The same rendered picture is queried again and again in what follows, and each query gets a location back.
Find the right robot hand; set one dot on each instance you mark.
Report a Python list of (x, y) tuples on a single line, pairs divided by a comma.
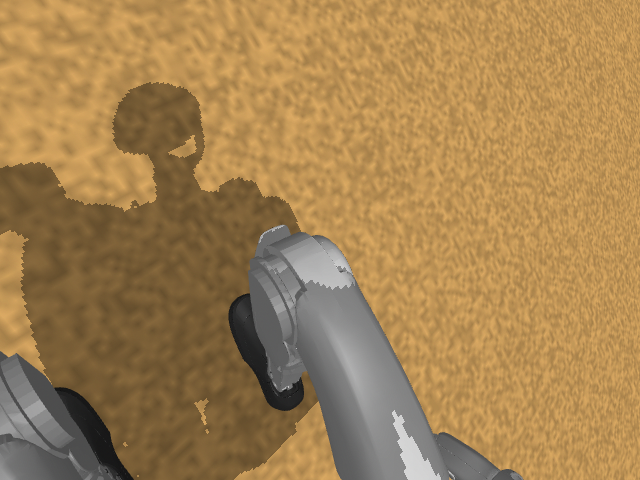
[(463, 462)]

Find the right robot foot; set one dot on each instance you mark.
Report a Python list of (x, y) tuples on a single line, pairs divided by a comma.
[(253, 353)]

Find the left robot foot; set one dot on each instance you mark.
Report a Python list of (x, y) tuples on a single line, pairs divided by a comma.
[(95, 432)]

